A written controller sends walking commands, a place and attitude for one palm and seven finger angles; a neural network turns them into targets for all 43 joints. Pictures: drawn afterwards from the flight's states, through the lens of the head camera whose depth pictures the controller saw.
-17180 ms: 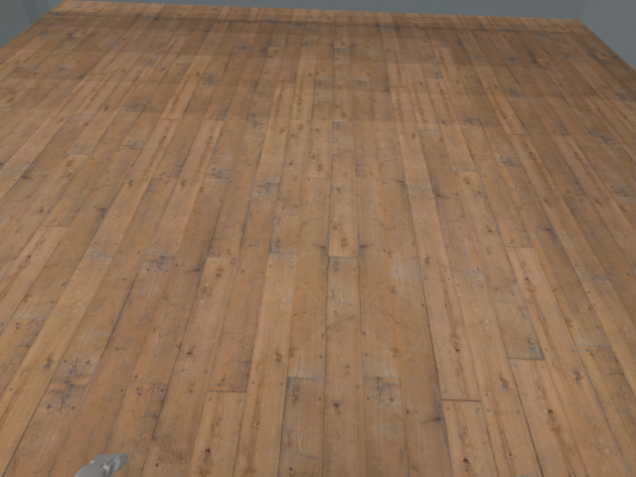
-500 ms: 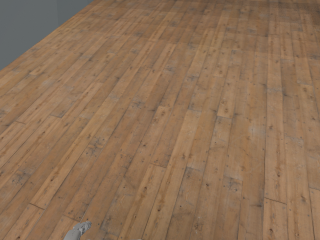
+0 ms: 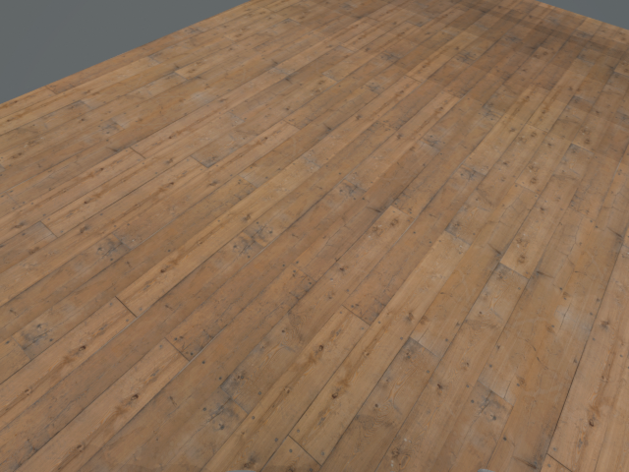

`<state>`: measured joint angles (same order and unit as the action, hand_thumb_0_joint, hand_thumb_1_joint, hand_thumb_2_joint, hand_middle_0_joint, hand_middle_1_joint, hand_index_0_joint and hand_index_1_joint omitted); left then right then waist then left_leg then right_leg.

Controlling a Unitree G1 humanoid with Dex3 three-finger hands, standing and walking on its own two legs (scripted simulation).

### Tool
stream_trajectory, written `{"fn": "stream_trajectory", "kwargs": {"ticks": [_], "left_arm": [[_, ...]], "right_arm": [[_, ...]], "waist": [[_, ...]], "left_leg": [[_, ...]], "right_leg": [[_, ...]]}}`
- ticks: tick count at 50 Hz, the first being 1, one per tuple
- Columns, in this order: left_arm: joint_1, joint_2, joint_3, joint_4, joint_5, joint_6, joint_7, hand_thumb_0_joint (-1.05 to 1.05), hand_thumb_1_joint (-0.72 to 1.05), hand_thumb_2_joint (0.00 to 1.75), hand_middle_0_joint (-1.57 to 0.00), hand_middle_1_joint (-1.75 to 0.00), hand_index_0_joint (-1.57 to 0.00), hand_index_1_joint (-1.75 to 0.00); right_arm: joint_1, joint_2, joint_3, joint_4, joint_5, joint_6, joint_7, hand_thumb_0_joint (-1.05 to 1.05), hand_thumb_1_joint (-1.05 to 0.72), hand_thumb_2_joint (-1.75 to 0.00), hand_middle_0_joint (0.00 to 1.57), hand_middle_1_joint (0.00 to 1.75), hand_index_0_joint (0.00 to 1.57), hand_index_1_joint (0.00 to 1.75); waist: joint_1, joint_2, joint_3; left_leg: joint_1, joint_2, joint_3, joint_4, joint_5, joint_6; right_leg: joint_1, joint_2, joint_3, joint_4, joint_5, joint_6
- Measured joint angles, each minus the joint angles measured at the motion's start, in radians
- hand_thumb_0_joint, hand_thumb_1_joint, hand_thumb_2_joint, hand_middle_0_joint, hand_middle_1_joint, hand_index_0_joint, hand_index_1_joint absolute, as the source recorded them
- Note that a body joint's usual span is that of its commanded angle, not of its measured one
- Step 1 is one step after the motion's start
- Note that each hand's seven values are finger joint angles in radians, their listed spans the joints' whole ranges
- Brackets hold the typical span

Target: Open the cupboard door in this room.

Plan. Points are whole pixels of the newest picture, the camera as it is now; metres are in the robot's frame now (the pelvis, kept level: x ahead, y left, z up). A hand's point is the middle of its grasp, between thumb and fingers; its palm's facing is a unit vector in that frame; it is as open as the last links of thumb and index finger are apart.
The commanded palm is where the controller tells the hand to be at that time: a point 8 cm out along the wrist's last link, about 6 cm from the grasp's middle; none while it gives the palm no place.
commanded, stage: turn or walk to find it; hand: left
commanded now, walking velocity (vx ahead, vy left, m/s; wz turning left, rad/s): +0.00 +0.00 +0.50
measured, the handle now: out of the picture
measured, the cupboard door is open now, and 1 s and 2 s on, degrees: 0 0 0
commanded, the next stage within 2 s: none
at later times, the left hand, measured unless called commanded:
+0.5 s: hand out of the picture +0.05 +0.18 -0.13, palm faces +0.24 -0.93 -0.28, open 7.4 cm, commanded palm none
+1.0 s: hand out of the picture -0.11 +0.22 -0.16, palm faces +0.53 -0.81 -0.25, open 7.4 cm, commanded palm none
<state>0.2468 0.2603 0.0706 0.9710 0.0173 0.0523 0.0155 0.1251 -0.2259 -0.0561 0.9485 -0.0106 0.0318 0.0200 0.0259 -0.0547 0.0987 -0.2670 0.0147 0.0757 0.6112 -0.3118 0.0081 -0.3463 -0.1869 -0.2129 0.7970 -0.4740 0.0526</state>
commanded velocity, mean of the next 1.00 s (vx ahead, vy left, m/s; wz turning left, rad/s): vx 0.05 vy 0.00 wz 0.50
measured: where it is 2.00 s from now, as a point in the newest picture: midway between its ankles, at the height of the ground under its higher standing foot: (236, 462)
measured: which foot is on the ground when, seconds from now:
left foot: down 0.00-0.42, up 0.44-0.84, down 0.86-1.00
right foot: up 0.00-0.38, down 0.40-0.84, up 0.86-1.00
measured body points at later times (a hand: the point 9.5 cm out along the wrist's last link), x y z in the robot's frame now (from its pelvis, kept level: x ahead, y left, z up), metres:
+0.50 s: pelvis -0.01 -0.03 +0.01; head +0.03 -0.06 +0.46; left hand +0.04 +0.23 -0.11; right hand +0.09 -0.27 -0.16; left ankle -0.04 +0.10 -0.68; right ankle +0.02 -0.13 -0.72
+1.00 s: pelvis -0.03 +0.00 +0.01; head -0.01 +0.04 +0.46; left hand -0.14 +0.26 -0.14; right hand +0.17 -0.17 -0.12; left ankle -0.10 +0.09 -0.72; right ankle +0.01 -0.14 -0.65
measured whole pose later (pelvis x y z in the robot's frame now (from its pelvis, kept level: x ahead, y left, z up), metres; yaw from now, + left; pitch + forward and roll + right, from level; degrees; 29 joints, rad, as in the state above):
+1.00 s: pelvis -0.03 +0.00 +0.01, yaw +30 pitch +0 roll -1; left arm 0.22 0.28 0.08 0.98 0.02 0.06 0.00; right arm 0.16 -0.21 -0.04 0.94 -0.02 0.01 0.01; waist 0.01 -0.04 0.07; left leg -0.24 0.02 0.02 0.53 -0.30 0.01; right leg -0.46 -0.12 -0.08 1.07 -0.45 0.08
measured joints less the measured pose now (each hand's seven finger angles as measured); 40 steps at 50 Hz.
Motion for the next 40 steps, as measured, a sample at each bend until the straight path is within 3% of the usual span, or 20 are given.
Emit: {"fn": "stream_trajectory", "kwargs": {"ticks": [2, 6, 11, 16, 20, 22, 25, 29, 33, 40], "left_arm": [[-0.010, 0.013, 0.005, 0.015, -0.001, 0.021, 0.002, 0.01, 0.90, 0.90, -0.20, -0.30, -0.20, -0.30], [-0.037, 0.018, 0.007, 0.010, -0.002, 0.016, -0.008, 0.01, 0.91, 0.90, -0.20, -0.30, -0.20, -0.30], [-0.068, 0.005, -0.001, -0.022, -0.004, 0.005, -0.007, 0.01, 0.91, 0.90, -0.20, -0.30, -0.20, -0.30], [-0.104, -0.019, -0.010, -0.049, -0.008, 0.000, -0.005, 0.01, 0.90, 0.90, -0.20, -0.30, -0.20, -0.30], [-0.119, -0.039, -0.023, -0.076, -0.012, -0.023, -0.006, 0.01, 0.90, 0.90, -0.20, -0.30, -0.20, -0.30], [-0.121, -0.061, -0.030, -0.083, -0.004, -0.039, -0.002, 0.01, 0.90, 0.90, -0.20, -0.30, -0.20, -0.30], [-0.103, -0.086, -0.036, -0.091, -0.003, -0.045, 0.001, 0.01, 0.90, 0.90, -0.20, -0.30, -0.20, -0.30], [-0.080, -0.101, -0.038, -0.078, -0.001, -0.039, 0.005, 0.01, 0.90, 0.90, -0.20, -0.30, -0.20, -0.30], [-0.061, -0.100, -0.037, -0.064, 0.004, -0.041, 0.005, 0.01, 0.90, 0.90, -0.20, -0.30, -0.21, -0.30], [-0.037, -0.065, -0.024, -0.042, 0.011, -0.037, -0.003, 0.01, 0.90, 0.90, -0.21, -0.30, -0.21, -0.30]], "right_arm": [[-0.003, 0.011, 0.006, -0.010, -0.003, -0.008, -0.006, 0.01, -0.91, -0.90, 0.19, 0.30, 0.20, 0.30], [0.003, 0.022, 0.015, -0.013, -0.003, -0.010, -0.015, 0.01, -0.91, -0.90, 0.20, 0.30, 0.20, 0.30], [0.021, 0.028, 0.015, -0.013, -0.003, -0.007, -0.013, 0.01, -0.91, -0.90, 0.20, 0.30, 0.20, 0.30], [0.047, 0.026, 0.005, -0.013, -0.009, 0.004, -0.011, 0.01, -0.91, -0.90, 0.20, 0.30, 0.20, 0.30], [0.075, 0.015, -0.007, -0.005, -0.006, 0.015, -0.011, 0.01, -0.91, -0.90, 0.20, 0.30, 0.20, 0.30], [0.084, -0.002, -0.018, 0.002, 0.000, 0.023, -0.010, 0.01, -0.91, -0.90, 0.20, 0.30, 0.20, 0.30], [0.093, -0.019, -0.032, 0.015, -0.006, 0.042, -0.008, 0.01, -0.91, -0.90, 0.20, 0.30, 0.20, 0.30], [0.099, -0.032, -0.039, 0.025, -0.009, 0.049, 0.002, 0.01, -0.91, -0.90, 0.19, 0.30, 0.20, 0.30], [0.098, -0.029, -0.035, 0.035, -0.008, 0.053, 0.005, 0.01, -0.91, -0.90, 0.19, 0.30, 0.20, 0.30], [0.049, -0.018, -0.014, 0.033, 0.003, 0.040, 0.001, 0.01, -0.91, -0.90, 0.19, 0.30, 0.20, 0.30]], "waist": [[-0.001, 0.000, -0.007], [-0.004, 0.013, -0.017], [-0.015, 0.028, -0.026], [-0.043, 0.051, -0.027], [-0.059, 0.072, -0.031], [-0.062, 0.109, -0.023], [-0.060, 0.116, -0.017], [-0.067, 0.114, -0.010], [-0.061, 0.090, -0.005], [-0.027, 0.045, 0.012]], "left_leg": [[0.002, -0.003, -0.014, -0.006, -0.014, 0.016], [0.029, -0.015, -0.050, -0.093, 0.039, 0.021], [0.036, -0.036, -0.089, -0.148, 0.082, 0.025], [0.008, -0.052, -0.135, -0.135, 0.091, 0.012], [-0.042, -0.070, -0.178, -0.073, 0.075, -0.013], [-0.088, -0.067, -0.199, 0.032, -0.015, -0.020], [-0.184, -0.077, -0.164, 0.333, -0.139, -0.028], [-0.241, -0.034, -0.122, 0.549, -0.077, -0.052], [-0.207, 0.008, -0.100, 0.503, -0.088, -0.072], [-0.066, 0.028, -0.033, 0.158, -0.129, -0.066]], "right_leg": [[-0.060, 0.036, 0.071, 0.151, -0.044, 0.013], [-0.125, 0.072, 0.138, 0.283, 0.044, 0.031], [-0.124, 0.090, 0.175, 0.236, 0.075, 0.043], [-0.062, 0.119, 0.185, 0.071, 0.046, 0.036], [0.053, 0.145, 0.172, -0.199, 0.146, 0.022], [0.065, 0.159, 0.140, -0.220, 0.181, -0.047], [0.083, 0.135, 0.107, -0.223, 0.170, -0.077], [0.115, 0.110, 0.065, -0.268, 0.188, -0.075], [0.125, 0.081, 0.027, -0.282, 0.192, -0.071], [0.101, 0.020, -0.037, -0.227, 0.167, -0.040]]}}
